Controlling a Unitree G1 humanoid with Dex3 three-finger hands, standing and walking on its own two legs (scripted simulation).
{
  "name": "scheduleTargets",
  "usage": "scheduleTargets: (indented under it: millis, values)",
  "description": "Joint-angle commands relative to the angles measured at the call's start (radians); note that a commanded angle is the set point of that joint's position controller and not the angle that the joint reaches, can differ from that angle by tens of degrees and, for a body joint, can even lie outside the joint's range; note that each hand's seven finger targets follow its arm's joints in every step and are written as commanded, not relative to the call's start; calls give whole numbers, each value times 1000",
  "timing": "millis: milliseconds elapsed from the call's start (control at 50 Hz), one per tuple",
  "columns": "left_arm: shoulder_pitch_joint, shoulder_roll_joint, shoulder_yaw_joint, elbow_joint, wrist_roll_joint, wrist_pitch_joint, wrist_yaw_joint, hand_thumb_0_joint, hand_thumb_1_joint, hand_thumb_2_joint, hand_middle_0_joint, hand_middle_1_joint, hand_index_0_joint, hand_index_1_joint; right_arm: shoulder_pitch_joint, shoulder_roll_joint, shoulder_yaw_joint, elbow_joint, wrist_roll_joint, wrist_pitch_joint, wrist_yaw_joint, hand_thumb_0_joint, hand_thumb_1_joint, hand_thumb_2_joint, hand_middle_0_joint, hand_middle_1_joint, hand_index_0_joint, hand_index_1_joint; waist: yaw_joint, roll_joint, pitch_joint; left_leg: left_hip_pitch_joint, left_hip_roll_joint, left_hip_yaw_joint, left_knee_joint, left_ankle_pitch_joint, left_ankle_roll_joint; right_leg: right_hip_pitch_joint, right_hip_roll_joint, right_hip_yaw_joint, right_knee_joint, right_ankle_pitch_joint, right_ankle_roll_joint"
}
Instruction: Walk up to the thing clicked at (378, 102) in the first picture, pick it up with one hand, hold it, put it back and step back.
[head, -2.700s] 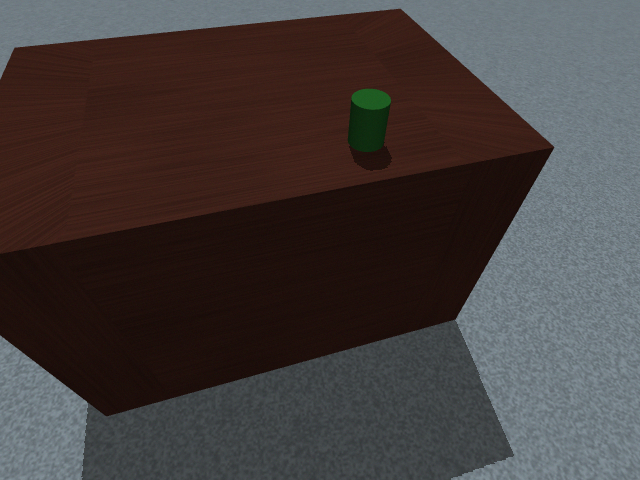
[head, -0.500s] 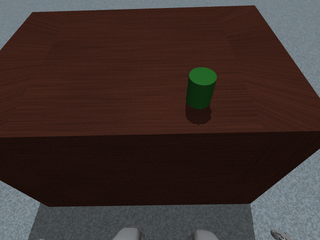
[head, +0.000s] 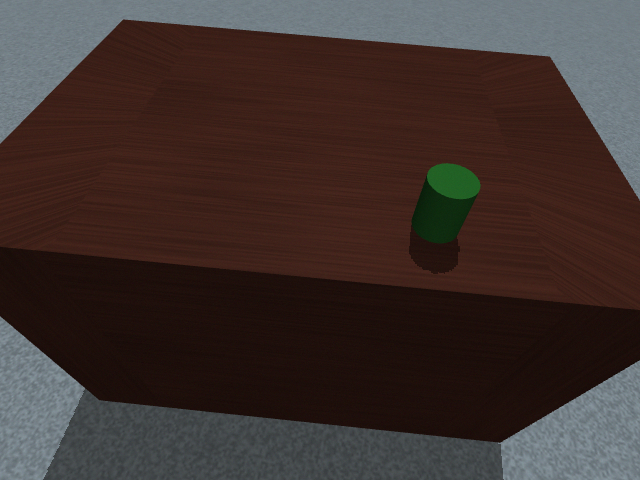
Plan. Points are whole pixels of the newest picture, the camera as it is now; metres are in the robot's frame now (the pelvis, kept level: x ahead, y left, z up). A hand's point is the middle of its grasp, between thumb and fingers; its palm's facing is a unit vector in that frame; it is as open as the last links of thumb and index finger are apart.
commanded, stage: walk up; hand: right
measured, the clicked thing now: (443, 204) +0.50 -0.18 +0.05
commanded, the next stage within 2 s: stand in 1.18 s
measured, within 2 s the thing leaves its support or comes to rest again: neither
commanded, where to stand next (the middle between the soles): +0.08 +0.01 m, yaw -4 degrees
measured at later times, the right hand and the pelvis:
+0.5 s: hand out of the picture +0.10 -0.24 -0.13, palm faces +0.00 +0.94 -0.33, open 7.4 cm; pelvis +0.01 +0.01 +0.02, yaw -2 degrees
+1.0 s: hand out of the picture +0.07 -0.25 -0.13, palm faces +0.07 +0.94 -0.33, open 7.4 cm; pelvis +0.01 +0.01 +0.03, yaw -4 degrees
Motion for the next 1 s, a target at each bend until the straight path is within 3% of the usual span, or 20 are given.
scheduleTargets:
  millis: [0,20,40,60,80,100,120,140,160,260,340,460,660,740,860,980]
  values:
    - [25,174,37,-30,8,-51,20,0,900,900,-200,-300,-200,-300,-92,-225,-50,-75,28,-28,-20,0,-900,-900,200,300,200,300,35,177,-91,4,147,-112,-48,475,97,203,10,12,-308,287,-24]
    - [22,222,44,-27,17,-58,24,0,900,900,-200,-300,-200,-300,-72,-187,-41,-78,37,-29,-23,0,-900,-900,200,300,200,300,21,79,-122,-43,106,-89,4,394,63,263,-72,142,-302,440,-59]
    - [-3,256,47,-29,20,-62,22,0,900,900,-200,-300,-200,-300,-55,-169,-35,-74,38,-26,-23,0,-900,-900,200,300,200,300,2,17,-122,-95,47,-49,31,222,33,264,-177,297,-332,416,-117]
    - [-70,286,46,-38,14,-57,15,0,900,900,-200,-300,-200,-300,-41,-181,-42,-49,30,-23,-30,0,-900,-900,200,300,200,300,-22,-35,-107,-13,32,-11,16,19,31,141,-249,332,-334,342,-184]
    - [-114,258,37,-44,14,-53,9,0,900,900,-200,-300,-200,-300,-16,-186,-46,-19,25,-25,-31,0,-900,-900,200,300,200,300,-47,-41,-97,53,41,-26,-57,-15,35,91,-230,297,-316,318,-167]
    - [-128,218,21,-49,12,-47,4,0,900,900,-200,-300,-200,-300,-16,-203,-51,-8,20,-34,-30,0,-900,-900,200,300,200,300,-55,-23,-100,107,67,-81,-157,58,48,43,-173,212,-284,326,-112]
    - [-122,184,8,-42,5,-46,2,0,900,900,-200,-300,-200,-300,-59,-230,-54,-8,24,-42,-26,0,-900,-900,200,300,200,300,-32,26,-112,103,121,-149,-211,157,74,68,-92,118,-236,341,-60]
    - [-107,169,2,-24,3,-46,1,0,900,900,-200,-300,-200,-300,-113,-238,-55,-12,25,-45,-22,0,-900,-900,200,300,200,300,-5,35,-100,65,153,-180,-227,207,97,91,-29,54,-212,307,-29]
    - [-97,168,3,-10,5,-47,1,0,900,900,-200,-300,-200,-300,-136,-237,-50,-13,26,-46,-20,0,-900,-900,200,300,200,300,7,18,-96,49,176,-180,-227,225,111,119,-12,41,-222,276,-17]
    - [-123,172,-2,27,-4,-53,2,0,900,900,-200,-300,-200,-300,-150,-211,-33,26,24,-47,-23,0,-900,-900,200,300,200,300,-2,40,-111,60,117,-91,-247,292,58,205,-63,90,-264,432,-39]
    - [-143,158,-13,58,-3,-42,2,0,900,900,-200,-300,-200,-300,-208,-212,-33,50,21,-43,-20,0,-900,-900,200,300,200,300,7,82,-76,67,134,-99,-322,220,57,194,-43,68,-310,356,-20]
    - [-175,155,-18,93,1,-39,-2,0,900,900,-200,-300,-200,-300,-227,-198,-30,83,23,-45,-18,0,-900,-900,200,300,200,300,7,54,-85,103,131,-72,-371,253,43,249,-51,74,-363,394,-3]
    - [-203,158,-13,130,7,-41,1,0,900,900,-200,-300,-200,-300,-217,-186,-28,129,24,-38,-15,0,-900,-900,200,300,200,300,-2,12,-119,178,117,-31,-372,289,28,265,-70,106,-415,443,-3]
    - [-216,156,-12,131,10,-38,2,0,900,900,-200,-300,-200,-300,-215,-188,-28,140,19,-35,-16,0,-900,-900,200,300,200,300,-5,12,-90,164,115,-22,-390,249,27,251,-66,111,-437,413,0]
    - [-214,148,-8,141,10,-37,3,0,900,900,-200,-300,-200,-300,-199,-186,-31,152,19,-36,-17,0,-900,-900,200,300,200,300,-8,25,-109,186,124,-16,-392,269,27,265,-60,108,-433,426,-2]
    - [-221,146,-6,141,14,-31,2,0,900,900,-200,-300,-200,-300,-198,-187,-33,152,15,-33,-19,0,-900,-900,200,300,200,300,-9,19,-68,155,121,-13,-409,208,28,242,-54,111,-442,391,0]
